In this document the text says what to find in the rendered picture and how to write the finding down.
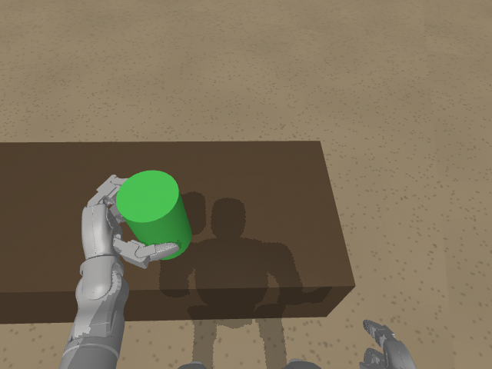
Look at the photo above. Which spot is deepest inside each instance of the left robot hand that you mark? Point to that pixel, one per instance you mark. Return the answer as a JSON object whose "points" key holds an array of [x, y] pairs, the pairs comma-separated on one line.
{"points": [[101, 232]]}

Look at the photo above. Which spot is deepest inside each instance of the right robot hand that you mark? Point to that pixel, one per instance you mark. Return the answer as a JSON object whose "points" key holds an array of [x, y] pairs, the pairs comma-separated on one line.
{"points": [[396, 355]]}

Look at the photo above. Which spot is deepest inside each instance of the can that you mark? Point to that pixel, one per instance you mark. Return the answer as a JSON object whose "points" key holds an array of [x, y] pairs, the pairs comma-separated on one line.
{"points": [[150, 202]]}

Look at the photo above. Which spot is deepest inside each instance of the left robot arm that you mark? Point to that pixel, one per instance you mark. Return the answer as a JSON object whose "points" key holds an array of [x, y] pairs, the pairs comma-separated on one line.
{"points": [[96, 334]]}

